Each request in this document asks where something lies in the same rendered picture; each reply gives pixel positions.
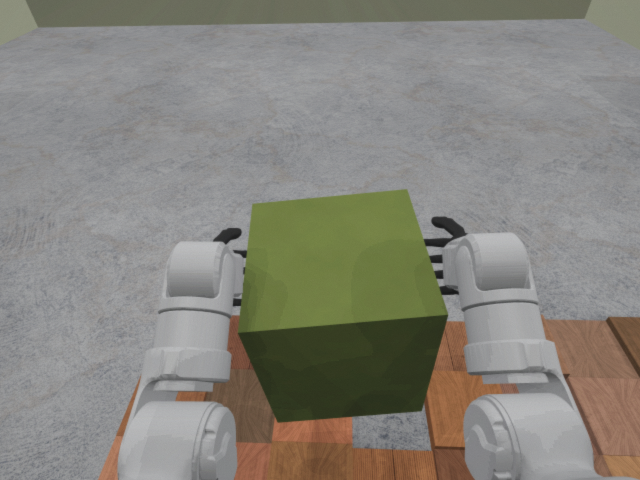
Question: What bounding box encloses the robot right hand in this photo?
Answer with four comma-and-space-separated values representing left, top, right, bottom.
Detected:
424, 217, 467, 295

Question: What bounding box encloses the robot right forearm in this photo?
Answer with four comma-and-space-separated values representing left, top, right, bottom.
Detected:
442, 232, 594, 466

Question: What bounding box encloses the carton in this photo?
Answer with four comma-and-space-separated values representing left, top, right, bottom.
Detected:
238, 189, 448, 423

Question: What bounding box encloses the robot left forearm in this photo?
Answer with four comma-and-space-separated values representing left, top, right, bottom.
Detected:
117, 241, 244, 480

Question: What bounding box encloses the right robot upper arm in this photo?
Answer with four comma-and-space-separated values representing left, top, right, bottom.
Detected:
463, 393, 639, 480

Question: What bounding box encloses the robot left hand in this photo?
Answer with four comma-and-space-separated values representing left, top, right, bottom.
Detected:
213, 228, 247, 306

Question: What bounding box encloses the left robot upper arm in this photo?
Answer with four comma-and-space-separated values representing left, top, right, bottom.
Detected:
119, 401, 237, 480

